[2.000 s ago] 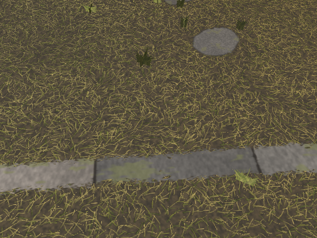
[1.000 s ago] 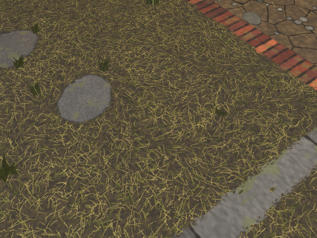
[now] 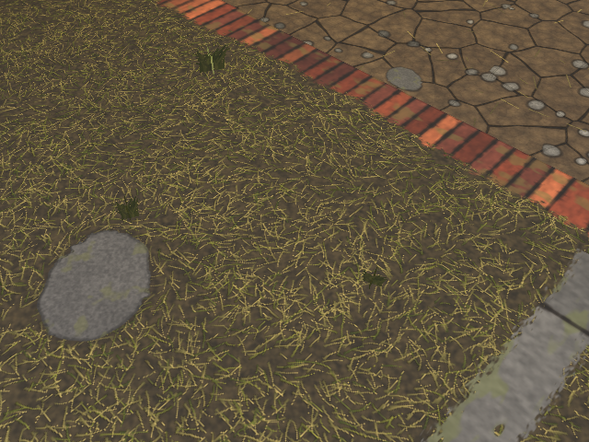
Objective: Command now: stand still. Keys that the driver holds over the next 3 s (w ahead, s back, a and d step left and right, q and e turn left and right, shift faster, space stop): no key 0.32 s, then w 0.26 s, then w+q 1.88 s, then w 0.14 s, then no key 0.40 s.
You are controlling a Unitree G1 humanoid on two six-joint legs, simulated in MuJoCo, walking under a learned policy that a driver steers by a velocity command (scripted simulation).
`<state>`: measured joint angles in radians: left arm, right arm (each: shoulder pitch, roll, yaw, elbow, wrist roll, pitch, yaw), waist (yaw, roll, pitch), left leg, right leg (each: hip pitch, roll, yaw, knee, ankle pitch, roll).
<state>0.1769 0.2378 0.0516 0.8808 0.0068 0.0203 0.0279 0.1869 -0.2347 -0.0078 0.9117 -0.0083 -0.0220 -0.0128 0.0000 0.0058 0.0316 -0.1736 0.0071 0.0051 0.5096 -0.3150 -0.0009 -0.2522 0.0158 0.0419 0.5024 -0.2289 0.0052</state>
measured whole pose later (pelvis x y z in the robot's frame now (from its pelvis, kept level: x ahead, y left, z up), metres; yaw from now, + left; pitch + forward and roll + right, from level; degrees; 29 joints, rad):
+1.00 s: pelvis +0.22 -0.02 -0.01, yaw +11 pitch +1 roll -1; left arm 0.41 0.21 0.02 1.09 0.01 -0.09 0.03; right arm 0.02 -0.23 -0.04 0.83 0.03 -0.05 0.06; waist 0.07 0.02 0.04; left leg -0.65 0.05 0.06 0.65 -0.01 0.08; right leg 0.20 0.03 -0.22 0.18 -0.39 -0.01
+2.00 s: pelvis +0.74 +0.19 +0.00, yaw +46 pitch +2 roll -3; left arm 0.33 0.31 0.08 0.87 -0.02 -0.08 0.00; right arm 0.07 -0.27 -0.06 0.61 0.02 -0.02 0.05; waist 0.10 0.03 0.04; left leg -0.64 0.08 0.01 0.67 -0.07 0.05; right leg 0.07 -0.02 -0.22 0.25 -0.34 0.04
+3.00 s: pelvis +1.01 +0.60 +0.00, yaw +68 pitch +1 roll -1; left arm 0.26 0.27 0.04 0.86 0.00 -0.05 -0.01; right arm 0.12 -0.25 -0.04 0.68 -0.02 -0.02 -0.01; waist 0.06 0.00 0.02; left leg -0.37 0.01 -0.04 0.48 -0.12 0.01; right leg -0.16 0.02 -0.02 0.47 -0.32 0.00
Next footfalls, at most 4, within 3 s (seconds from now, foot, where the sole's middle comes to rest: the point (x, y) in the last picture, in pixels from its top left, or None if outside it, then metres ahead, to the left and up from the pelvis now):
1.08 left None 0.43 0.11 -0.77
1.56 right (298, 343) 0.76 0.03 -0.77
2.06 left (145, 330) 0.80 0.42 -0.77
2.54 right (121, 234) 1.12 0.54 -0.77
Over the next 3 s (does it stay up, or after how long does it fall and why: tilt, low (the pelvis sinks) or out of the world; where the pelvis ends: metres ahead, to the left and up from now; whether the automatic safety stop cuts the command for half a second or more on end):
stays up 1.01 0.60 0.00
